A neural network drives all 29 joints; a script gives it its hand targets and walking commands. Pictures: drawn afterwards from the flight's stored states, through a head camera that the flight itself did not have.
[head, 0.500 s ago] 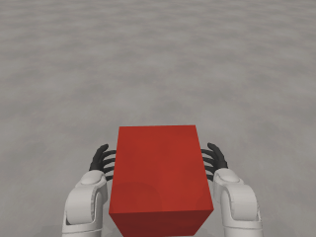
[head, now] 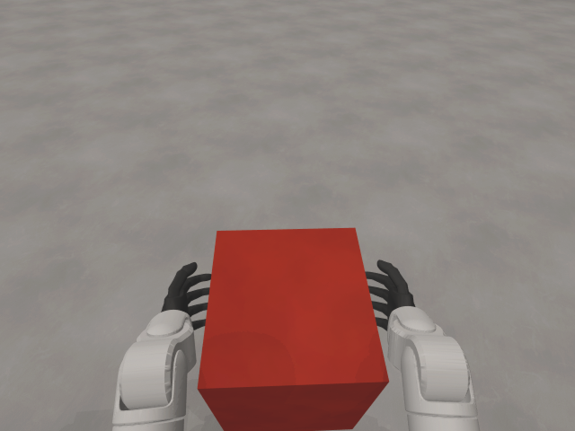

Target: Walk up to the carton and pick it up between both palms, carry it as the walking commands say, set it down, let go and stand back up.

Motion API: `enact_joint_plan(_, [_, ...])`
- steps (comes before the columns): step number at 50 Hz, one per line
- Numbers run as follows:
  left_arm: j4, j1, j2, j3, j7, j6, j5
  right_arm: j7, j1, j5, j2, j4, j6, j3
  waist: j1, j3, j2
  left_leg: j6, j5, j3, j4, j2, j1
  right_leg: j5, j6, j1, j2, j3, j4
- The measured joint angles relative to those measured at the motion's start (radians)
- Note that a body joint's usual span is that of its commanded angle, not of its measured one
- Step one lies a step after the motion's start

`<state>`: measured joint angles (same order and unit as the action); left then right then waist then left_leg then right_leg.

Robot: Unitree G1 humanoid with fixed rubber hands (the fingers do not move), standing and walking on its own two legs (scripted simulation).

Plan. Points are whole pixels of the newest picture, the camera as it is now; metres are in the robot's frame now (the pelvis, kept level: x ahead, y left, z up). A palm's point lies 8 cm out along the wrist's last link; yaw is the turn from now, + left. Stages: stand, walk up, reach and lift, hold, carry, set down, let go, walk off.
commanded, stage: carry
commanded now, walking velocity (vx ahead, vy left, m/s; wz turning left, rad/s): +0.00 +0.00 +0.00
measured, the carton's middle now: (288, 335) +0.28 +0.00 -0.02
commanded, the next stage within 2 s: none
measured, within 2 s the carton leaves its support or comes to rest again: neither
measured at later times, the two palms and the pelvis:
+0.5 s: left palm (177, 320) +0.26 +0.15 +0.07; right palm (400, 317) +0.26 -0.14 +0.07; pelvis +0.00 +0.00 +0.00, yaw +0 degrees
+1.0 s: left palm (202, 240) +0.37 +0.13 +0.10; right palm (400, 250) +0.35 -0.16 +0.09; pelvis +0.13 -0.01 +0.00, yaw -1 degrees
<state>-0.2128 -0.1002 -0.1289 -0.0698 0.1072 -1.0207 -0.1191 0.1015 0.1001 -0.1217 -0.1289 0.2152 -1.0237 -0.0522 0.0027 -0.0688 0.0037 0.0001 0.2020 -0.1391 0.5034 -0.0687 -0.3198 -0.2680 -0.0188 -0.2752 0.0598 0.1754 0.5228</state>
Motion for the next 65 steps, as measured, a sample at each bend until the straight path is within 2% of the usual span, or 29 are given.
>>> enact_joint_plan(26, [-0.001,0.003,0.000,0.000,0.002,-0.007,0.002,0.002,-0.003,0.002,0.000,0.000,-0.006,0.002,0.000,-0.006,-0.001,-0.001,-0.002,0.000,-0.004,0.000,0.001,0.001,-0.001,0.000,-0.001,0.000,-0.002])
enact_joint_plan(29, [-0.110,0.037,0.001,0.014,0.023,-0.053,0.040,0.021,-0.036,0.042,0.001,0.106,-0.051,0.010,0.000,0.000,-0.001,0.002,0.030,0.001,0.017,-0.002,-0.001,-0.008,-0.001,0.006,-0.001,0.000,0.001])
enact_joint_plan(33, [-0.224,0.094,0.001,0.044,0.040,-0.118,0.055,0.031,-0.094,0.055,0.001,0.222,-0.116,0.031,0.004,-0.027,0.005,0.016,0.110,0.003,0.038,0.007,0.017,-0.027,0.007,0.038,0.006,0.002,-0.011])
enact_joint_plan(36, [-0.258,0.115,0.000,0.050,0.044,-0.168,0.052,0.035,-0.109,0.059,0.000,0.248,-0.163,0.040,0.006,-0.052,0.018,0.016,0.063,-0.008,0.005,0.020,0.060,-0.057,0.021,0.062,0.019,-0.008,-0.001])
enact_joint_plan(38, [-0.272,0.121,0.000,0.043,0.045,-0.194,0.050,0.037,-0.108,0.061,0.000,0.243,-0.181,0.048,0.006,-0.070,0.024,0.018,0.074,-0.022,0.005,0.028,0.076,-0.123,0.030,0.048,0.031,-0.022,0.059])
enact_joint_plan(41, [-0.266,0.121,0.000,0.026,0.045,-0.218,0.055,0.044,-0.106,0.062,0.000,0.225,-0.196,0.058,0.006,-0.083,0.006,0.020,0.097,-0.039,-0.035,0.022,0.116,-0.187,0.036,-0.015,0.016,-0.042,0.170])
enact_joint_plan(44, [-0.250,0.106,0.001,0.018,0.043,-0.220,0.065,0.052,-0.104,0.059,0.000,0.227,-0.203,0.058,0.010,-0.070,-0.016,0.009,0.086,-0.043,-0.100,0.011,0.168,-0.163,0.035,-0.061,0.001,-0.043,0.147])
enact_joint_plan(47, [-0.276,0.100,0.001,0.023,0.043,-0.216,0.074,0.059,-0.106,0.064,0.000,0.271,-0.208,0.057,0.015,-0.045,-0.027,-0.012,0.107,-0.042,-0.117,-0.003,0.211,-0.074,0.037,-0.064,-0.005,-0.014,0.029])
enact_joint_plan(48, [-0.287,0.096,0.001,0.025,0.043,-0.215,0.075,0.060,-0.106,0.065,0.000,0.287,-0.209,0.056,0.017,-0.039,-0.025,-0.020,0.127,-0.039,-0.099,-0.006,0.219,-0.042,0.033,-0.050,-0.005,-0.002,-0.016])
enact_joint_plan(50, [-0.283,0.086,0.001,0.039,0.043,-0.205,0.076,0.063,-0.104,0.066,0.001,0.310,-0.213,0.042,0.024,-0.034,-0.041,-0.028,0.190,-0.017,0.010,-0.033,0.194,0.053,-0.002,-0.020,-0.016,0.029,-0.026])
enact_joint_plan(52, [-0.258,0.080,0.001,0.051,0.043,-0.196,0.073,0.064,-0.100,0.071,0.001,0.307,-0.220,0.024,0.021,-0.036,-0.038,-0.023,0.237,0.026,0.246,-0.033,0.092,0.014,-0.025,0.007,-0.019,0.051,-0.027])
enact_joint_plan(54, [-0.258,0.089,0.000,0.050,0.045,-0.198,0.072,0.064,-0.091,0.075,0.001,0.300,-0.232,0.022,0.011,-0.031,-0.024,-0.022,0.229,0.047,0.432,-0.022,-0.015,-0.003,-0.027,0.053,-0.020,0.056,-0.080])
enact_joint_plan(56, [-0.277,0.100,0.000,0.045,0.048,-0.202,0.072,0.063,-0.085,0.077,0.001,0.297,-0.233,0.030,-0.004,-0.018,-0.009,-0.024,0.191,0.043,0.487,-0.016,-0.094,0.008,-0.014,0.105,-0.018,0.049,-0.145])
enact_joint_plan(60, [-0.320,0.104,0.000,0.035,0.050,-0.198,0.079,0.061,-0.083,0.075,0.001,0.317,-0.214,0.047,-0.029,0.015,0.011,-0.020,0.120,0.018,0.361,-0.003,-0.186,0.002,0.003,0.207,-0.002,0.034,-0.238])
enact_joint_plan(65, [-0.366,0.105,0.000,0.039,0.050,-0.197,0.083,0.059,-0.093,0.069,0.001,0.364,-0.206,0.057,-0.028,0.035,0.015,0.004,-0.015,-0.038,0.086,0.038,-0.166,-0.087,0.050,0.313,0.024,0.027,-0.235])
